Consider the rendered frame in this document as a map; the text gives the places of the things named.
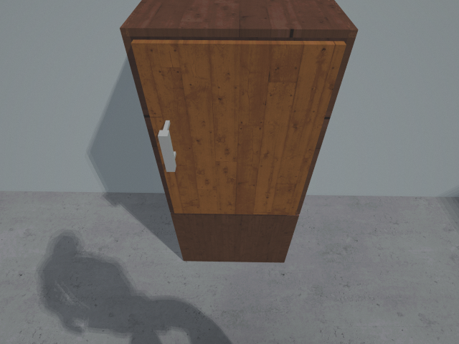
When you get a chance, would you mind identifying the cupboard door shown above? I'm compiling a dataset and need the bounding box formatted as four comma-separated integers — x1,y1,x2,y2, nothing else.
131,39,346,215

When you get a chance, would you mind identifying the handle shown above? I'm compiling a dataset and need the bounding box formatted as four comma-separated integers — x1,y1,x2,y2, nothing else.
158,120,176,172

